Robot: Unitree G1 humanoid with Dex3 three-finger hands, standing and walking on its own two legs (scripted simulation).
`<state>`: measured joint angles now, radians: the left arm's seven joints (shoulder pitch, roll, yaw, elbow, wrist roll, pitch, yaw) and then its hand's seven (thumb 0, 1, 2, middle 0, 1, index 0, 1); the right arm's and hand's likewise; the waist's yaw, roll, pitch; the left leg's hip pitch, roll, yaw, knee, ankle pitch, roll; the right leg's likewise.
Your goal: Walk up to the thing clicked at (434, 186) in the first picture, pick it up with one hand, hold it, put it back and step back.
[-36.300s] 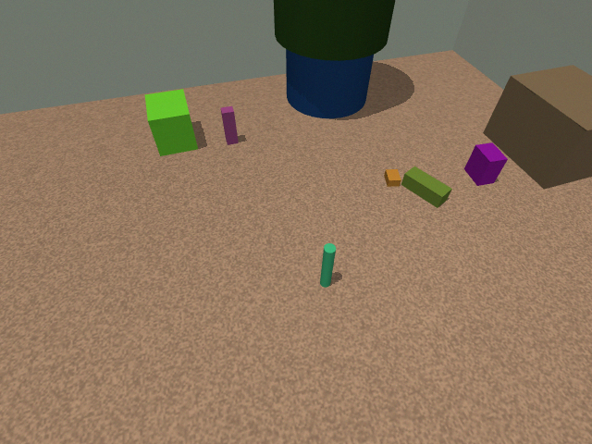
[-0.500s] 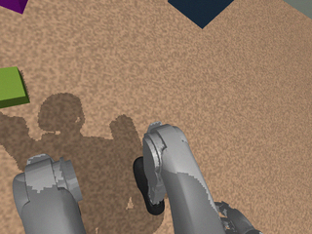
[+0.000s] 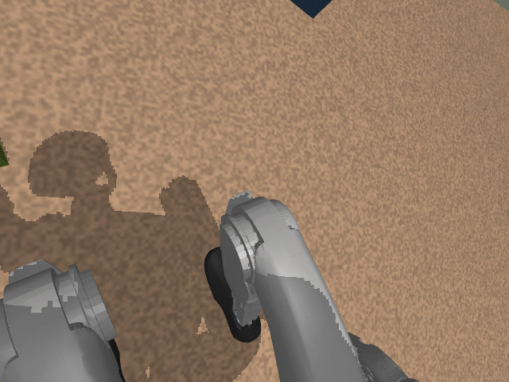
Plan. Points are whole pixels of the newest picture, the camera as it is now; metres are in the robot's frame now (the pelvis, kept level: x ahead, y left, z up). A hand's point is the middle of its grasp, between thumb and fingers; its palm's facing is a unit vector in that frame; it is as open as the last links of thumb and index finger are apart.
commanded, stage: rest palm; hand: left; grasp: from above
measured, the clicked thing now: out of the picture +0.48 +0.33 -0.27
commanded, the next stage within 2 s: close in 0.02 s
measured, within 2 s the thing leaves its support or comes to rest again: neither
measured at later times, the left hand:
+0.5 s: hand out of the picture +0.46 +0.33 -0.24, palm faces -0.42 -0.12 -0.90, open 12.6 cm
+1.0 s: hand out of the picture +0.46 +0.33 -0.24, palm faces -0.44 -0.14 -0.89, open 11.4 cm
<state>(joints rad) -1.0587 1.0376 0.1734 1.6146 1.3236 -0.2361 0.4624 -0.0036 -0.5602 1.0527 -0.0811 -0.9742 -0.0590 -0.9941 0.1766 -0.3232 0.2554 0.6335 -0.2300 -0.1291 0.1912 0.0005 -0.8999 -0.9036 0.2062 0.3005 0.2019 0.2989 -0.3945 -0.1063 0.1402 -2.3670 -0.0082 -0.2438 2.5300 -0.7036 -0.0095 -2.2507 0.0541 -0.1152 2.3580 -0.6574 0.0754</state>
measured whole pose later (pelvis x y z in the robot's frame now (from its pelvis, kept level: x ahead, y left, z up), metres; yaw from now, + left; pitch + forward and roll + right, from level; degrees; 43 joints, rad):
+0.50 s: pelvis +0.00 +0.00 +0.00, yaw -1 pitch +28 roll -15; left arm -1.10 1.05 0.10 1.72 1.36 -0.24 0.58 0.00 -0.32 1.00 -0.19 -1.03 -0.20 -1.02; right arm 0.13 -0.33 0.29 0.63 -0.24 -0.19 0.22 0.00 -0.89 -0.90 0.20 0.30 0.20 0.30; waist -0.41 -0.14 0.14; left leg -2.37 0.00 -0.25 2.55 -0.70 0.00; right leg -2.24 0.07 -0.12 2.36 -0.64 0.07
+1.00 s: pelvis +0.00 +0.00 +0.00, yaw -1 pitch +27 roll -15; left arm -1.07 1.08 0.12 1.66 1.31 -0.26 0.52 0.00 -0.17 0.85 -0.31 -0.96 -0.37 -0.93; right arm 0.13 -0.35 0.31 0.62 -0.24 -0.17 0.22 0.00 -0.90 -0.90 0.20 0.30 0.20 0.30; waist -0.40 -0.14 0.18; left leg -2.35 0.00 -0.28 2.55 -0.70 -0.01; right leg -2.23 0.06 -0.14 2.35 -0.64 0.08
